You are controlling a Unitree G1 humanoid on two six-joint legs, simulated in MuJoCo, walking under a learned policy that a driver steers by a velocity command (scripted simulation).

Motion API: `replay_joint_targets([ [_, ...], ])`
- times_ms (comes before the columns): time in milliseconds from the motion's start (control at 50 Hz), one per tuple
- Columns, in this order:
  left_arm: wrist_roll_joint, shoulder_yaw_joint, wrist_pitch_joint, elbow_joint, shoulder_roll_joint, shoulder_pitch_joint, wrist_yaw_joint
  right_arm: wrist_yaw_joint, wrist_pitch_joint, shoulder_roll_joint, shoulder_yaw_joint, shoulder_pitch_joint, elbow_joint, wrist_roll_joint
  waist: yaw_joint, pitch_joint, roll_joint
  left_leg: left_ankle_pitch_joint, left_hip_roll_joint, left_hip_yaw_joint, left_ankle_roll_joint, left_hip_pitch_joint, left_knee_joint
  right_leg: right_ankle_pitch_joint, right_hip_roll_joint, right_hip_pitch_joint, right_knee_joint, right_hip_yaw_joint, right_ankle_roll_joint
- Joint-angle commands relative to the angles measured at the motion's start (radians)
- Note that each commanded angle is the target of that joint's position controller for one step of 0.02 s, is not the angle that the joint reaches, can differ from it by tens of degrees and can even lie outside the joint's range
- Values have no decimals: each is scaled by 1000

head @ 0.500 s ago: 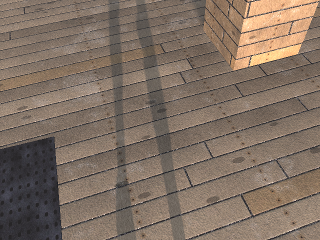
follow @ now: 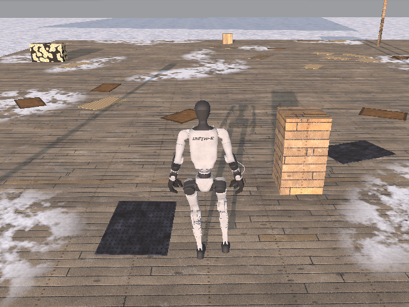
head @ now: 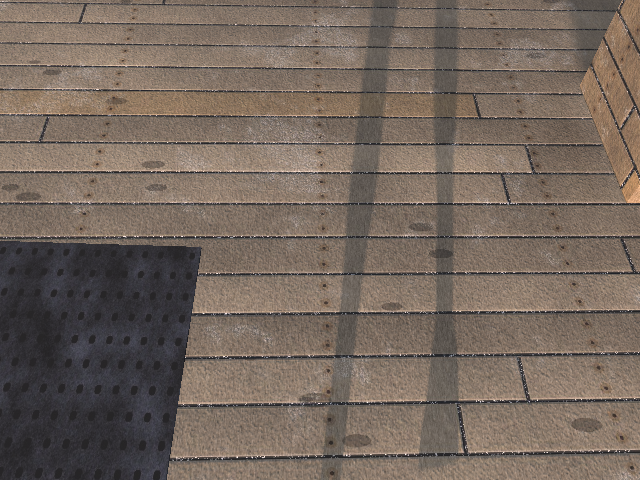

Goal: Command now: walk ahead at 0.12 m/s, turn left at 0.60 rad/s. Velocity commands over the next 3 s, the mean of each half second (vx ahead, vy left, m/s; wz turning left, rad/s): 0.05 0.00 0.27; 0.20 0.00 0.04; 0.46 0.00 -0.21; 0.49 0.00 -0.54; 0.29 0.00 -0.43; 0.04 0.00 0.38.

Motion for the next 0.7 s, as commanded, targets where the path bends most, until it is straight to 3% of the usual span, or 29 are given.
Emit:
replay_joint_targets([
  [20, 2, 20, 26, -23, 72, 136, 3, -3, -14, -153, -38, 31, -66, -3, 34, -213, 51, 576, 269, -250, 109, 109, -103, 71, 13, 44, -34, -1, 6],
  [140, -7, 24, 42, -50, 95, 26, 10, -14, 0, -134, -29, 112, -48, -7, -17, -179, 92, 343, 287, -322, 64, 200, -140, 123, 16, -28, -157, 27, -3],
  [260, -19, 16, 41, -50, 82, -7, 13, -20, 4, -124, -15, 134, -30, -22, -33, -146, 105, 352, 298, -338, 80, 219, -113, 31, 54, 74, -309, 17, -31],
  [340, -36, 8, 36, -39, 73, 14, 22, -23, 11, -123, -4, 109, -17, -25, -26, -141, 115, 400, 293, -354, 84, 189, -69, -36, 95, 231, -480, -6, -57],
  [380, -37, 1, 28, -13, 56, 71, 28, -29, 16, -116, 4, 77, -10, -12, 15, -137, 100, 366, 265, -350, 46, 158, -31, 87, 104, 368, -721, -17, -72],
  [400, -29, 0, 17, -1, 62, 99, 32, -32, 14, -102, 11, 74, -9, -4, 23, -142, 78, 271, 244, -350, 2, 97, -20, 230, 59, 482, -844, 26, -79],
  [420, -8, 4, 4, -5, 112, 98, 38, -31, 7, -54, 26, 104, -13, -1, -4, -166, -24, 107, 192, -301, -45, 38, 38, 332, -82, 570, -879, 160, -106],
  [440, -12, 5, -1, -26, 162, 14, 31, -31, 9, -38, 27, 151, -1, 12, -62, -133, -135, -151, 71, -182, -75, -10, 48, 635, -208, 530, -849, 275, -195],
  [460, -19, -4, -4, -16, 118, 13, 22, -34, 18, -69, 24, 137, 24, -5, -36, -149, -129, -226, 84, -142, -82, 92, 55, 680, -231, 453, -824, 258, -253],
  [480, -20, -15, -9, -13, 92, -3, 14, -32, 21, -72, 24, 111, 30, -10, -38, -136, -118, -167, 92, -148, -81, 137, 17, 627, -179, 421, -827, 217, -229],
  [540, -23, -16, -9, 13, 105, 28, 15, -19, 21, -93, 22, 50, 46, -12, -13, -112, -109, 54, 132, -188, -86, 194, -56, 374, -56, 394, -838, 142, -135],
  [620, -29, -18, -9, 54, 100, 59, 15, -29, 16, -69, 31, 63, 118, -4, -5, -98, -5, 92, 152, -197, -88, 176, -88, 354, -30, 452, -822, 112, -126],
  [640, -25, -19, -9, 68, 96, 73, 12, -31, 16, -57, 35, 70, 136, -4, -2, -120, -5, 24, 145, -191, -85, 186, -96, 253, -24, 465, -837, 112, -128],
  [680, -19, -1, -1, 89, 139, 98, 6, -29, 18, -70, 29, 53, 148, -13, 17, -80, -47, -218, 86, -134, -63, 96, -6, -106, -24, 458, -873, 166, -165],
  [700, -17, 7, 5, 101, 157, 126, 4, -23, 17, -72, 27, 29, 141, -21, 32, -40, -82, -309, 63, -98, -58, 13, 68, -279, -71, 449, -925, 249, -205],
])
